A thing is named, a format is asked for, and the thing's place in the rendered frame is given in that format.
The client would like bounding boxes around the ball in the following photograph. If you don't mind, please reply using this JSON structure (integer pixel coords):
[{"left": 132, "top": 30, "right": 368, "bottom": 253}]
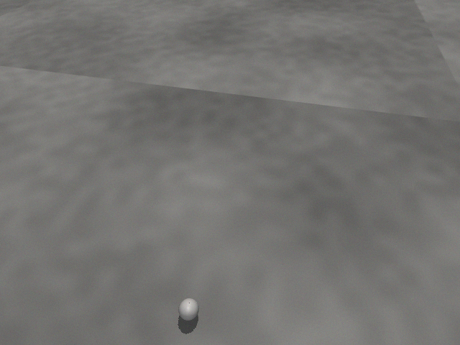
[{"left": 178, "top": 298, "right": 199, "bottom": 321}]

